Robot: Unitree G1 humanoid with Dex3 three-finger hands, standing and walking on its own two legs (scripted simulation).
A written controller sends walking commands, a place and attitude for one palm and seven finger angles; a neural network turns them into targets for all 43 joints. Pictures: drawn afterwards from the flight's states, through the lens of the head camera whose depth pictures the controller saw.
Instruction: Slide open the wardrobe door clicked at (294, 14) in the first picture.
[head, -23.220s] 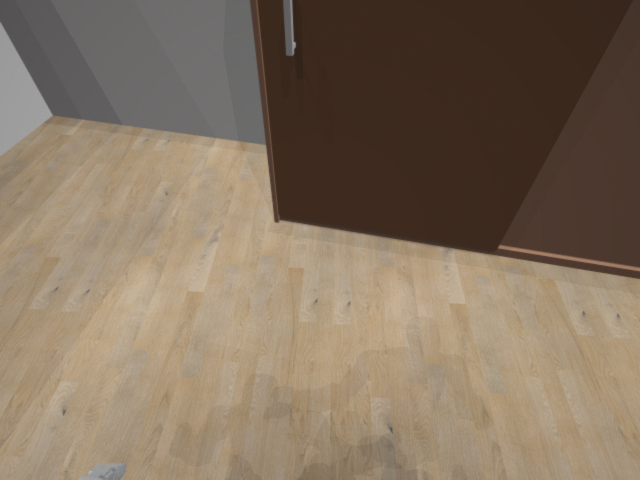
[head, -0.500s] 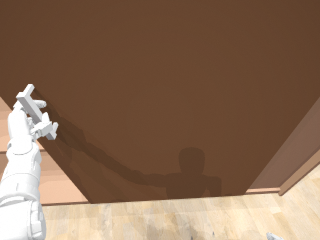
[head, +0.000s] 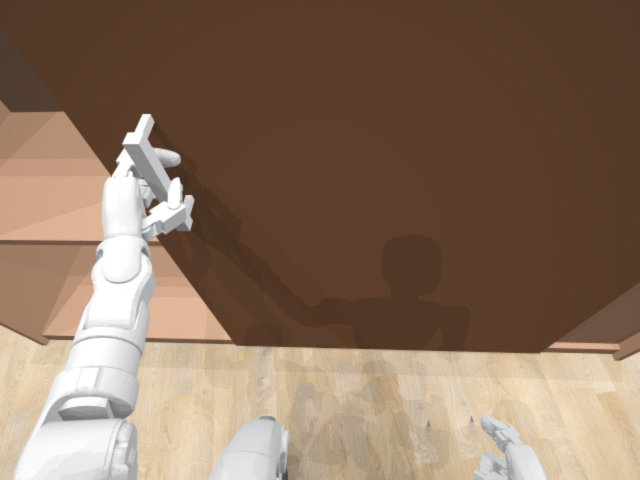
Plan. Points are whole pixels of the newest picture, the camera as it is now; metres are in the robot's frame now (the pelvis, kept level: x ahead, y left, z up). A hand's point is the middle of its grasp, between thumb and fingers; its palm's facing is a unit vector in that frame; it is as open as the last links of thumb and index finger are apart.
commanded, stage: stop walking and hold the door there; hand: left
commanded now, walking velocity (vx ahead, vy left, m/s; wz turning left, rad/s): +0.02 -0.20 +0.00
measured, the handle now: (166, 177) +0.45 +0.24 +0.09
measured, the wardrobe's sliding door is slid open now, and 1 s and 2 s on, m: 0.65 0.65 0.65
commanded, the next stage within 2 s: loosen the grip on the handle in 0.76 s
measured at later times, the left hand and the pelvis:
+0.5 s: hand (175, 208) +0.40 +0.21 +0.09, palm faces +0.16 -0.98 -0.13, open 5.8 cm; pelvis +0.01 +0.06 -0.01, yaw +4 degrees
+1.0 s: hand (162, 199) +0.41 +0.23 +0.10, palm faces +0.18 -0.98 -0.07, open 6.9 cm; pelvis +0.00 +0.05 +0.00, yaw +3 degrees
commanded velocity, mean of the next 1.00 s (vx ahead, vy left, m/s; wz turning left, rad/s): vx -0.01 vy -0.06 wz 0.00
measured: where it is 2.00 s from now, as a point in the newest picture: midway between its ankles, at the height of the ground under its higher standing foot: outside the picture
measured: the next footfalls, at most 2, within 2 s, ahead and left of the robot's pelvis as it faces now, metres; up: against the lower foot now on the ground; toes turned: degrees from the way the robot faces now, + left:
left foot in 0.10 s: +0.09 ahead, +0.27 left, +0.00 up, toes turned +8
right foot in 0.24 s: +0.07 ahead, -0.05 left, +0.00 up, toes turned +0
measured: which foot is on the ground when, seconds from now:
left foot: up 0.00-0.08, down 0.10-0.26, up 0.28-0.38, down 0.40-1.00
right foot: down 0.00-0.08, up 0.10-0.22, down 0.24-1.00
